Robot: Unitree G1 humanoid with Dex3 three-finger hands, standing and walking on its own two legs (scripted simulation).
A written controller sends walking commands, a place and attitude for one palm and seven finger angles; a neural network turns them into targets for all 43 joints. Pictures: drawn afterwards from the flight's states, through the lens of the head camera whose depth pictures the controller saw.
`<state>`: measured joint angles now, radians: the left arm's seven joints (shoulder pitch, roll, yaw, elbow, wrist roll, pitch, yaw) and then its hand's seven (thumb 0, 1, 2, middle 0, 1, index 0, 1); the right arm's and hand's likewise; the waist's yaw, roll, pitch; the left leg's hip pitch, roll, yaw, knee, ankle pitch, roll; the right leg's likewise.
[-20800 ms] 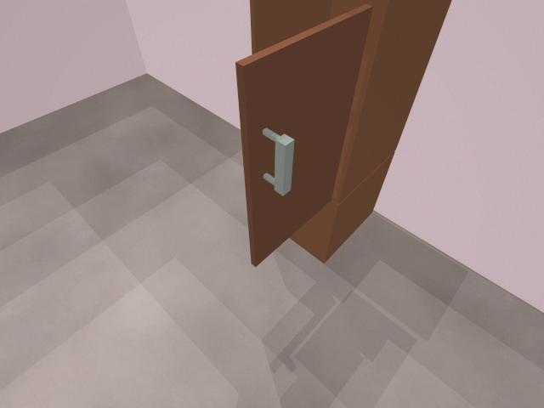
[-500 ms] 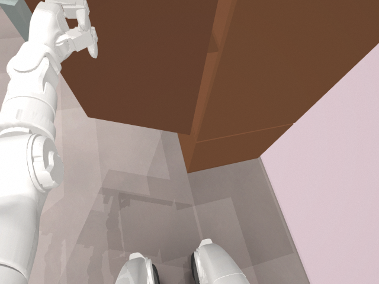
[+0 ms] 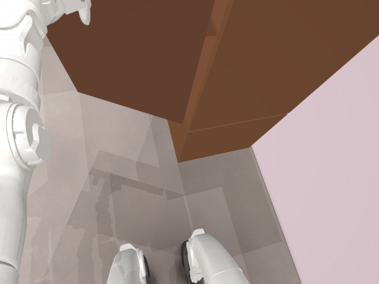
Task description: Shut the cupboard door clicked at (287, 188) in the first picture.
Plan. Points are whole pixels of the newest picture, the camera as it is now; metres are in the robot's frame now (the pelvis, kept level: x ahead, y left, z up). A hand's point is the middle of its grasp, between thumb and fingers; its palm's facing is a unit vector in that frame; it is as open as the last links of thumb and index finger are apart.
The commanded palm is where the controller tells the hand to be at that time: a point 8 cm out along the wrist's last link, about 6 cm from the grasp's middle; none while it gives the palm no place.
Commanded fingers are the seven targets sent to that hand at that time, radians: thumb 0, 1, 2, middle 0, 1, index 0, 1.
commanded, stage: pull the fist back off the door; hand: left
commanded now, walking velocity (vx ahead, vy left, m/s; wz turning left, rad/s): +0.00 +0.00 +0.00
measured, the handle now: out of the picture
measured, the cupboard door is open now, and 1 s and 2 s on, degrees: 60 54 54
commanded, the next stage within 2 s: draw the hand back to the body in 0.92 s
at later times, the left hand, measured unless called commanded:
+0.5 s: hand out of the picture +0.60 +0.05 +0.14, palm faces +0.07 -1.00 +0.00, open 3.1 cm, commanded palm +0.55 +0.10 +0.13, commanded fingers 0.00 0.90 0.90 -1.30 -1.50 -1.30 -1.50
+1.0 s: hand (103, 38) +0.52 +0.06 +0.14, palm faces +0.05 -1.00 -0.02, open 3.1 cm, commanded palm +0.50 +0.11 +0.13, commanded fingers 0.00 0.90 0.90 -1.30 -1.50 -1.30 -1.50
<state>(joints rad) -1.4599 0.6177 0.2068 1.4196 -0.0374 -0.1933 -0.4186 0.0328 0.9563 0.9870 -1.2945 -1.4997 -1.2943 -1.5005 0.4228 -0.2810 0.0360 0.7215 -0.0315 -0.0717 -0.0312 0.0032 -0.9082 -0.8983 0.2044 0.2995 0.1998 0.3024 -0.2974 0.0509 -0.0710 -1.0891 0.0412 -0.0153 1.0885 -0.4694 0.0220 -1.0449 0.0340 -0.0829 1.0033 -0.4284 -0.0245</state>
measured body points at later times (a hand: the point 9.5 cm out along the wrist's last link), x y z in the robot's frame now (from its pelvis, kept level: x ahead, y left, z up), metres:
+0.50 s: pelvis +0.01 -0.01 +0.02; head +0.17 -0.01 +0.45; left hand +0.59 +0.11 +0.14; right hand -0.09 -0.23 -0.08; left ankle +0.01 +0.10 -0.66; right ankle +0.02 -0.11 -0.66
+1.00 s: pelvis +0.02 -0.01 +0.03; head +0.11 -0.01 +0.48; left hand +0.51 +0.11 +0.14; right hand +0.06 -0.27 -0.09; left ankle +0.01 +0.10 -0.66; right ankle +0.02 -0.11 -0.66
